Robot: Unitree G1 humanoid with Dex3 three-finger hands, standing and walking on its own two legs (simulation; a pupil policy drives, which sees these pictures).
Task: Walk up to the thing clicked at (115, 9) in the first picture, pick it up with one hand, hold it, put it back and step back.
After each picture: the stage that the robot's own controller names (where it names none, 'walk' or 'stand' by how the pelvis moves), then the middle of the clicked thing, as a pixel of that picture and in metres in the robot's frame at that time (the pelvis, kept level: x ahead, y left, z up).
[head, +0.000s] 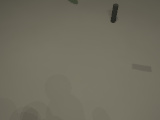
stand; (114, 13) +1.86 -0.44 -0.65
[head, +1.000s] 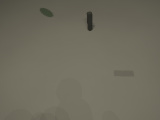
walk; (89, 21) +1.79 +0.01 -0.63
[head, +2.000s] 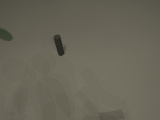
walk; (59, 45) +1.22 +0.30 -0.65
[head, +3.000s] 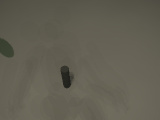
walk; (65, 77) +0.79 +0.20 -0.64
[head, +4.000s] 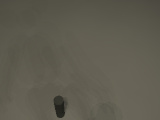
walk; (59, 107) +0.53 +0.14 -0.64
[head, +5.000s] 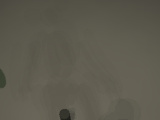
stand; out of the picture +0.44 +0.15 -0.64
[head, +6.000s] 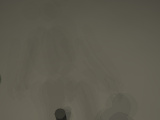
stand; (61, 119) +0.43 +0.16 -0.64
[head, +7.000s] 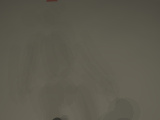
stand; out of the picture +0.41 +0.19 -0.66
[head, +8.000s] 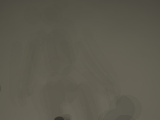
stand; out of the picture +0.40 +0.18 -0.66
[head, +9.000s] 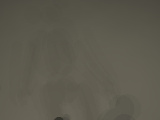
stand; out of the picture +0.40 +0.18 -0.66
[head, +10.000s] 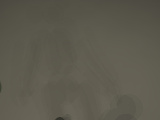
stand; out of the picture +0.40 +0.18 -0.66
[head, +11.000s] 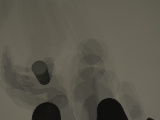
go down; (42, 74) +0.45 +0.17 -0.41
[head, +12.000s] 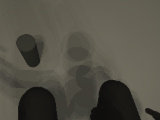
go down; (30, 53) +0.49 +0.19 -0.28
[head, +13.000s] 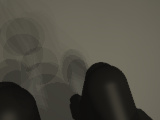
close in; out of the picture +0.48 +0.24 -0.17
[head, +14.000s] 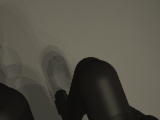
close; out of the picture +0.47 +0.26 -0.16
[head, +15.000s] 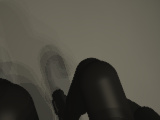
lift; out of the picture +0.43 +0.23 -0.17
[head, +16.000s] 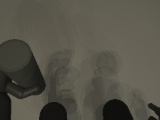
lift; (27, 74) +0.34 +0.17 +0.03
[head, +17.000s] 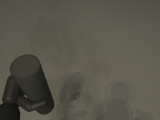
hold; (37, 89) +0.30 +0.16 +0.04
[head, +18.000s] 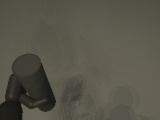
hold; (38, 87) +0.31 +0.16 +0.05
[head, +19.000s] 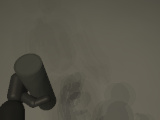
crouch; (39, 86) +0.32 +0.15 +0.03
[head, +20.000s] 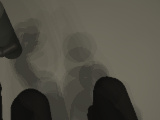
crouch; (2, 35) +0.48 +0.19 -0.03
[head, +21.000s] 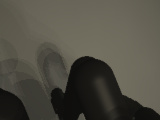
lower; out of the picture +0.45 +0.27 -0.17
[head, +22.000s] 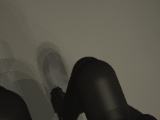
lower; out of the picture +0.46 +0.27 -0.17
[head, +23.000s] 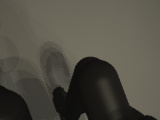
lower; out of the picture +0.46 +0.27 -0.17
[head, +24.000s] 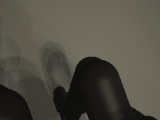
lower; out of the picture +0.45 +0.27 -0.17
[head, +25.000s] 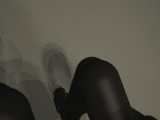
draw back; out of the picture +0.45 +0.25 -0.17
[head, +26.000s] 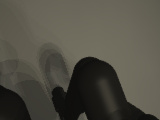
rise; out of the picture +0.45 +0.25 -0.17
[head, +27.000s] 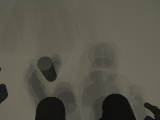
walk; (48, 70) +0.46 +0.17 -0.39
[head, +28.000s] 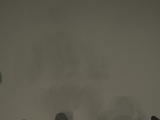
stand; out of the picture +0.40 +0.15 -0.59
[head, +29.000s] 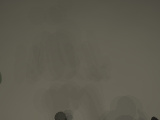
stand; out of the picture +0.41 +0.16 -0.60
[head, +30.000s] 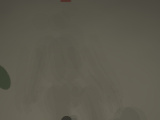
stand; out of the picture +0.42 +0.14 -0.65
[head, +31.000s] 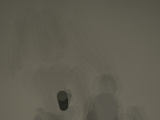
walk; (63, 101) +0.46 +0.11 -0.64
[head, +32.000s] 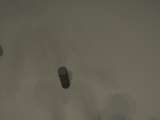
walk; (64, 78) +0.66 +0.17 -0.62
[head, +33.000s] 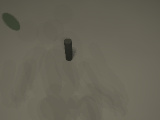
walk; (68, 50) +1.01 +0.13 -0.63
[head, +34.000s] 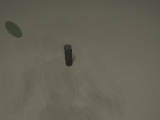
stand; (68, 55) +1.05 +0.14 -0.65
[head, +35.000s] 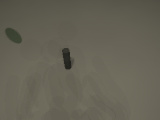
stand; (67, 59) +1.06 +0.17 -0.66
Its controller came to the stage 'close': yes
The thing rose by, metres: 0.69
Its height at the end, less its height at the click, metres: +0.00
